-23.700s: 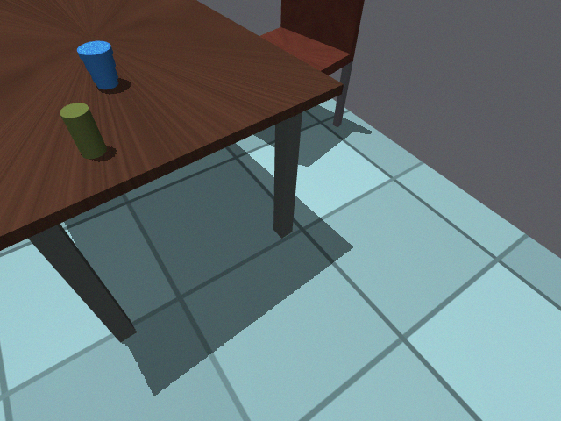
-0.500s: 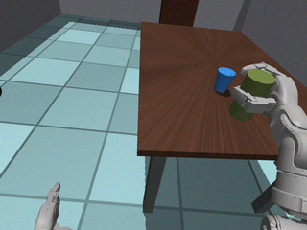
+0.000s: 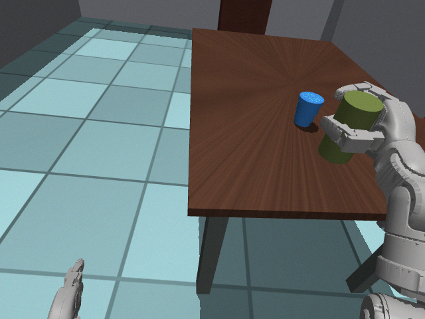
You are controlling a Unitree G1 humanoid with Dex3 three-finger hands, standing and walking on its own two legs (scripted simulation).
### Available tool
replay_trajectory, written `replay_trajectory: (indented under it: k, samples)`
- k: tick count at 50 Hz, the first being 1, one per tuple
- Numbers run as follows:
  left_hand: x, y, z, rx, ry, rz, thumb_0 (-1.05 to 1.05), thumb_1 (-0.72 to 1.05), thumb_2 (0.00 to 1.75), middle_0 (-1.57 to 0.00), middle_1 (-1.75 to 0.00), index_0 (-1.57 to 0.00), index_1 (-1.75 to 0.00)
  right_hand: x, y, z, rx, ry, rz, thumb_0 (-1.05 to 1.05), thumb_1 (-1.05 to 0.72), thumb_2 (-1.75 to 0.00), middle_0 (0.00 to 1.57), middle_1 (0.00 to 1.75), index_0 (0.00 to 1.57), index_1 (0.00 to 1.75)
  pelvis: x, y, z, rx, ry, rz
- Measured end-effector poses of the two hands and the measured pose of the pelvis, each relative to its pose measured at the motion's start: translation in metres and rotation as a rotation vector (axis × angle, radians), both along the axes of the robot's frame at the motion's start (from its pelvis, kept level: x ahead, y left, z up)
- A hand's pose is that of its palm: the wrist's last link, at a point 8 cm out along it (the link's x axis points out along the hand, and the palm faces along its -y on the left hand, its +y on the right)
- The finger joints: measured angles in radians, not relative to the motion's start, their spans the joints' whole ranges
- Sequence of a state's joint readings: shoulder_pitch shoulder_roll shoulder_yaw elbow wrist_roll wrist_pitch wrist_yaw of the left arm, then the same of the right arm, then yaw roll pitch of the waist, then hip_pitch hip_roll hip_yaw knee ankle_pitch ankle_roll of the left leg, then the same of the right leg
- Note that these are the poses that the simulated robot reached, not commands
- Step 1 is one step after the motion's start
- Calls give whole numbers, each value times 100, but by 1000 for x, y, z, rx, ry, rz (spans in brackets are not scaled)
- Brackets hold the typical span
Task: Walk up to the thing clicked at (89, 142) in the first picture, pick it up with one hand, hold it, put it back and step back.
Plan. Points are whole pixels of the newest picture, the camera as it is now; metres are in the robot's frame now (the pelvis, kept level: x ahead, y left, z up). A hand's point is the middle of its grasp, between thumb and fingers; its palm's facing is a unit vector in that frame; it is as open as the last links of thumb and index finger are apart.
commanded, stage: crouch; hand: right
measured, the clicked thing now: (347, 129) +0.34 -0.19 +0.26
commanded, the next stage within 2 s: lower in 1.44 s
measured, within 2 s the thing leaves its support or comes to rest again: neither
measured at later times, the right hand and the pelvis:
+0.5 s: hand (314, 129) +0.44 -0.19 +0.19, palm faces +0.16 +0.99 +0.01, open 7.8 cm; pelvis -0.01 +0.00 -0.01, yaw +1 degrees
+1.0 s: hand (308, 135) +0.48 -0.20 +0.15, palm faces +0.11 +0.99 +0.00, open 7.9 cm; pelvis +0.01 -0.01 -0.01, yaw +2 degrees
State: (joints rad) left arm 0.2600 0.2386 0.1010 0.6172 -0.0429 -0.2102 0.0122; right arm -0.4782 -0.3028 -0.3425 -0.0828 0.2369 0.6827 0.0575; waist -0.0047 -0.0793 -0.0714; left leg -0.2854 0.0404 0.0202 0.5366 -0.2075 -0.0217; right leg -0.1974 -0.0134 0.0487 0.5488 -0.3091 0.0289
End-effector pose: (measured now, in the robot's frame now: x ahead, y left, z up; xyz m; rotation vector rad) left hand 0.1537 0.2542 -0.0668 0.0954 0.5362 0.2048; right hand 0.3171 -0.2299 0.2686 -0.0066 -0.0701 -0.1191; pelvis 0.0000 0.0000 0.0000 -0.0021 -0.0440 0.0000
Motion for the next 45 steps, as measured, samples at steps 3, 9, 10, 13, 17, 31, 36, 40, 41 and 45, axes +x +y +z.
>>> replay_trajectory:
  k: [3,9,10,13,17,31,36,40,41,45]
  samples:
    - [-2,-2,-2,3,17,-10,-1,-54,6,-5,-4,-4,-4,2,-1,-2,-1,13,-1,-1,17,-116,84,118,84,117,-1,0,0,1,-4,-2]
    - [1,-6,1,8,0,-17,-1,-54,6,-5,-4,-5,-4,19,0,-26,27,109,5,-1,17,-116,84,118,84,116,-4,1,0,-2,2,-6]
    - [1,-6,3,12,-12,-16,-1,-54,5,-5,-4,-5,-4,23,0,-31,33,126,3,-1,17,-116,84,117,84,116,-5,1,0,-3,4,-6]
    - [0,-5,8,25,-38,-12,-1,-54,5,-5,-4,-5,-4,36,-1,-47,54,160,-5,-1,17,-116,84,117,84,116,-7,2,-1,-4,13,-2]
    - [-11,-1,6,42,-28,10,-1,-54,5,-5,-4,-5,-4,55,-2,-61,55,168,-22,-1,17,-116,84,117,84,116,-9,1,-3,-4,31,6]
    - [-41,13,-12,94,105,86,-1,-55,7,-6,-4,-5,-5,109,-7,-89,31,123,-23,-1,16,-117,83,119,83,118,-11,-2,-8,-7,108,32]
    - [-29,9,-4,102,75,83,-1,-55,7,-6,-4,-5,-4,116,-10,-104,41,138,-10,-1,17,-118,83,120,83,118,-5,-2,-7,-7,132,32]
    - [-23,3,-1,99,74,69,-1,-55,6,-6,-4,-5,-4,120,-16,-108,34,116,-20,-1,17,-118,83,120,83,119,0,-3,-8,-4,142,32]
    - [-22,0,-1,95,78,64,-1,-55,6,-6,-4,-5,-4,121,-18,-109,31,109,-21,-1,17,-118,83,120,83,119,1,-3,-8,-3,145,32]
    - [-20,-10,-4,79,98,50,-1,-55,6,-6,-4,-5,-4,127,-21,-114,24,100,-12,-1,17,-118,83,120,83,119,3,-4,-8,1,160,32]
